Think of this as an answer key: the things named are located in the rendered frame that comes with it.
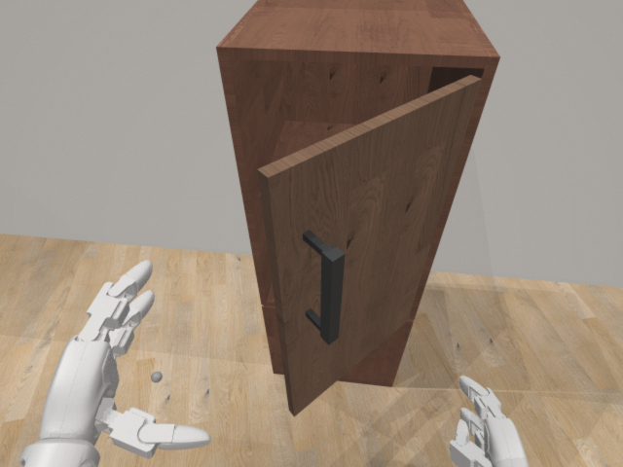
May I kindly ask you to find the robot left hand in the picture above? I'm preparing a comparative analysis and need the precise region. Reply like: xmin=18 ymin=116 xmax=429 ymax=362
xmin=39 ymin=260 xmax=210 ymax=459

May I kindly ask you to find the handle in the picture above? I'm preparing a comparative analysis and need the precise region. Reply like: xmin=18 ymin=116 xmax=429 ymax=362
xmin=303 ymin=230 xmax=346 ymax=345

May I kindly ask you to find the cupboard door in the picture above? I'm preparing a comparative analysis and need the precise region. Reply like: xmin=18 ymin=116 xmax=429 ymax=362
xmin=257 ymin=75 xmax=482 ymax=416

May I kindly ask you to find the robot left forearm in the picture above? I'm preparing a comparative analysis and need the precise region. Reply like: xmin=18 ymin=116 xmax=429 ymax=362
xmin=18 ymin=438 xmax=100 ymax=467

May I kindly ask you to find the robot right hand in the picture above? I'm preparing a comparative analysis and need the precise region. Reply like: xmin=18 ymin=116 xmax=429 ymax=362
xmin=450 ymin=376 xmax=529 ymax=467

